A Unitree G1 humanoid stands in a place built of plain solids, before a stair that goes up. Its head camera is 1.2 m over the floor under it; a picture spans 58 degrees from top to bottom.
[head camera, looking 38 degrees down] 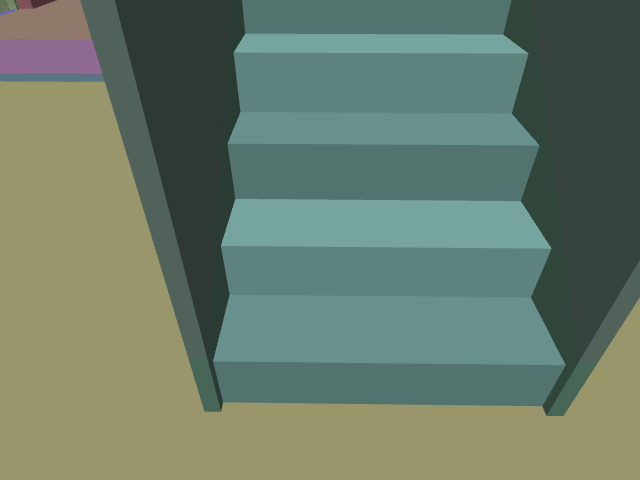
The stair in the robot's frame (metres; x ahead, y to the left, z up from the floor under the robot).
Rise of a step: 0.20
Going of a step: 0.26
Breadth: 0.97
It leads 1 degrees to the right of straight ahead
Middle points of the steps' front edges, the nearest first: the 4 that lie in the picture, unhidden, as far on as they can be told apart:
0.73 -0.19 0.20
0.98 -0.19 0.41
1.24 -0.19 0.61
1.50 -0.20 0.81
